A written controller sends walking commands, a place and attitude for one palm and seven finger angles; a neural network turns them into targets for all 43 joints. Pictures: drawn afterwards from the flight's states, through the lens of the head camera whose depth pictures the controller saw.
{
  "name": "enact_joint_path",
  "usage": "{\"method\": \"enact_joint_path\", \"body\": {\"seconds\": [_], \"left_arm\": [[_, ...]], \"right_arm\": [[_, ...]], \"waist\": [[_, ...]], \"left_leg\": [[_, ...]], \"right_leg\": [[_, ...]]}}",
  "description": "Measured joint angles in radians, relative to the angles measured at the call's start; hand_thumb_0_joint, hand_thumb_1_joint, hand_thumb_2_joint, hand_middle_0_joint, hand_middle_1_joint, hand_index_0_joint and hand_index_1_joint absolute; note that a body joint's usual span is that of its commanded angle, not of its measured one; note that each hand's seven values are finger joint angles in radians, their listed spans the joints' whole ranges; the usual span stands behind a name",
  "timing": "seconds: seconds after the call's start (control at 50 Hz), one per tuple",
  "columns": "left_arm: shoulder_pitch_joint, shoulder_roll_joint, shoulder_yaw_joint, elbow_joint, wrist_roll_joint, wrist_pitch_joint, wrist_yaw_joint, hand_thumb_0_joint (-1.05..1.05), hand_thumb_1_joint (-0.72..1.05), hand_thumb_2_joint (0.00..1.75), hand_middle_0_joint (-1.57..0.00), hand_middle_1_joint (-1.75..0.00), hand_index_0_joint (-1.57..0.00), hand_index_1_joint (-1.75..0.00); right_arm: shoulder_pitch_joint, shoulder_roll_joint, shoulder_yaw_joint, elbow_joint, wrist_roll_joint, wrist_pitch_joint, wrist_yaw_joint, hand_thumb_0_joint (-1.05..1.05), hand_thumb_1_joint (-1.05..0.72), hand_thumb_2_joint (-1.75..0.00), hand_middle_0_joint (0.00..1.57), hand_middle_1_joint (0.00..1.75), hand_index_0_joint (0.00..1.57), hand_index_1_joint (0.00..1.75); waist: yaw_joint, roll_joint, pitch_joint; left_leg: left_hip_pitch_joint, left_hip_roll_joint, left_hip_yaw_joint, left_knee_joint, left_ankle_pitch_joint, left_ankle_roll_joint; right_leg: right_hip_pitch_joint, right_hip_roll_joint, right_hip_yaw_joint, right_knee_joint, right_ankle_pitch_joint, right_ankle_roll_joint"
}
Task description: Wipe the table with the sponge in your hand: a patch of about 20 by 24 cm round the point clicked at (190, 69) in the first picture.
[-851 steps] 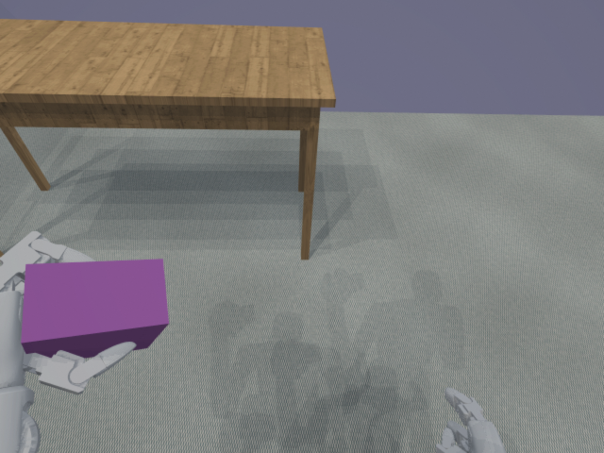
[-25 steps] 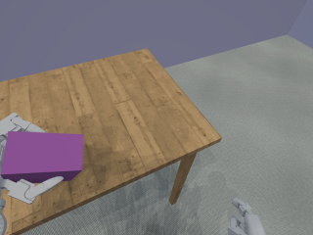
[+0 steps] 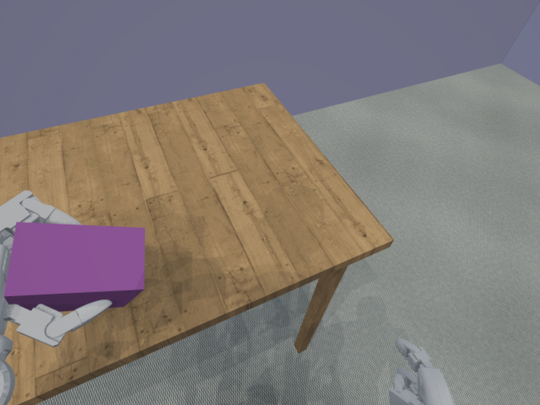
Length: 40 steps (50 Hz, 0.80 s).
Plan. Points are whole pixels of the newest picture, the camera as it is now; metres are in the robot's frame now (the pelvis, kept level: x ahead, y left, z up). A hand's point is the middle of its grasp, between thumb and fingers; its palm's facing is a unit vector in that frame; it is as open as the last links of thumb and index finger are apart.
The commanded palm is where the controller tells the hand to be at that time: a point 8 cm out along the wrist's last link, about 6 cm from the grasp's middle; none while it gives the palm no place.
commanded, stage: shuffle to correct the standing spot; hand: left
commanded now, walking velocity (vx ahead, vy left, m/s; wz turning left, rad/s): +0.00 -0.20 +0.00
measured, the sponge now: (97, 271) +0.23 +0.21 +0.14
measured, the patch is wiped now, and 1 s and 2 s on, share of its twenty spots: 0.00 0.00 0.00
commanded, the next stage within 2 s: none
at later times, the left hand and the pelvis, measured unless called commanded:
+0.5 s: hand (63, 271) +0.22 +0.24 +0.16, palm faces +0.32 -0.87 -0.37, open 10.4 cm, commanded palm +0.16 +0.28 +0.18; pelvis +0.00 +0.00 +0.00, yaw +0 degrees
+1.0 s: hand (67, 271) +0.22 +0.24 +0.16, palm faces +0.33 -0.87 -0.37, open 10.4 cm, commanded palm +0.16 +0.27 +0.18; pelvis +0.00 -0.01 +0.00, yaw +0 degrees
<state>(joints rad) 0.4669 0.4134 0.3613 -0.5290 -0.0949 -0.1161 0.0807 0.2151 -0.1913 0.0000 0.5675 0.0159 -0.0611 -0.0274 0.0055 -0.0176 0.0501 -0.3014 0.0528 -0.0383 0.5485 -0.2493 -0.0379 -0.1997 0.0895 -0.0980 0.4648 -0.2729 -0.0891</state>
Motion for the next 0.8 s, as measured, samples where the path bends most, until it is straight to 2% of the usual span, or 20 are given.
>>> {"method": "enact_joint_path", "body": {"seconds": [0.22, 0.4, 0.48, 0.68, 0.8], "left_arm": [[0.027, 0.019, 0.009, -0.012, -0.004, -0.006, -0.011, -0.02, -0.53, 1.02, -0.68, -1.35, -0.71, -1.34], [0.025, -0.005, -0.002, 0.009, -0.011, 0.006, 0.0, -0.02, -0.53, 1.02, -0.68, -1.35, -0.71, -1.34], [0.007, -0.014, -0.005, 0.008, -0.007, 0.006, 0.005, -0.02, -0.53, 1.02, -0.68, -1.35, -0.71, -1.34], [0.013, 0.02, 0.011, -0.013, -0.001, -0.006, -0.004, -0.02, -0.53, 1.02, -0.68, -1.35, -0.71, -1.34], [0.044, 0.016, 0.006, -0.003, -0.012, 0.005, -0.007, -0.02, -0.53, 1.02, -0.68, -1.35, -0.71, -1.34]], "right_arm": [[-0.009, -0.001, -0.002, -0.015, 0.003, 0.0, 0.007, 0.02, -0.9, -0.9, 0.2, 0.3, 0.2, 0.3], [0.006, -0.02, -0.012, 0.001, 0.009, 0.009, -0.001, 0.01, -0.9, -0.9, 0.2, 0.3, 0.2, 0.3], [0.012, -0.017, -0.011, 0.008, 0.004, 0.008, -0.003, 0.02, -0.9, -0.9, 0.2, 0.29, 0.2, 0.3], [-0.002, 0.002, -0.001, -0.015, 0.001, 0.002, 0.008, 0.02, -0.9, -0.9, 0.2, 0.29, 0.2, 0.3], [-0.004, -0.006, -0.002, -0.013, 0.007, 0.009, 0.006, 0.01, -0.9, -0.9, 0.2, 0.3, 0.2, 0.3]], "waist": [[-0.008, 0.02, 0.006], [-0.007, 0.019, -0.011], [-0.007, 0.005, -0.009], [-0.012, 0.019, 0.006], [-0.008, 0.031, -0.004]], "left_leg": [[0.001, 0.01, 0.0, -0.008, 0.008, -0.005], [-0.014, 0.009, -0.006, 0.037, -0.018, 0.005], [-0.006, 0.005, -0.004, 0.029, -0.015, -0.004], [0.0, 0.011, -0.007, -0.011, 0.011, -0.008], [-0.01, 0.014, -0.005, 0.014, -0.004, -0.004]], "right_leg": [[0.007, 0.01, 0.001, -0.023, 0.017, -0.008], [-0.008, 0.009, -0.006, 0.023, -0.011, -0.013], [-0.004, 0.004, -0.005, 0.027, -0.016, -0.007], [0.009, 0.012, -0.006, -0.028, 0.018, -0.008], [-0.004, 0.014, -0.005, 0.0, 0.003, -0.016]]}}
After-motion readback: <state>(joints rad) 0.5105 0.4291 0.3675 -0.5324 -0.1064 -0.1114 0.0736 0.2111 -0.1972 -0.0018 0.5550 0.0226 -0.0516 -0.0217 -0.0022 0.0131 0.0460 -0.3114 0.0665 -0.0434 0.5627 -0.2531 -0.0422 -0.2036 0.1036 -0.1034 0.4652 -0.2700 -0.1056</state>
